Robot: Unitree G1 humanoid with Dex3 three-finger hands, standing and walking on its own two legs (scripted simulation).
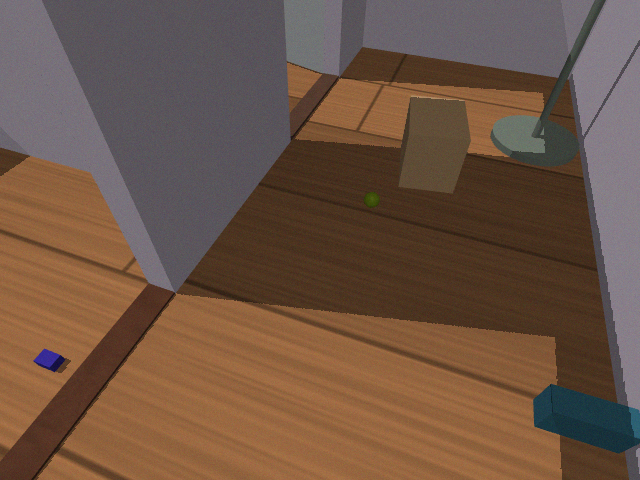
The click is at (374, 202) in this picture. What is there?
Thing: free ball
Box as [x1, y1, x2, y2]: [364, 192, 379, 207]
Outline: 369,192 365,195 364,202 367,206 373,207 378,203 379,198 376,193
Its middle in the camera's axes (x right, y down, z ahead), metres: +0.24 -0.20 +1.84
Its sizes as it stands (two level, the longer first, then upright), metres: 0.076 0.076 0.076
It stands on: the floor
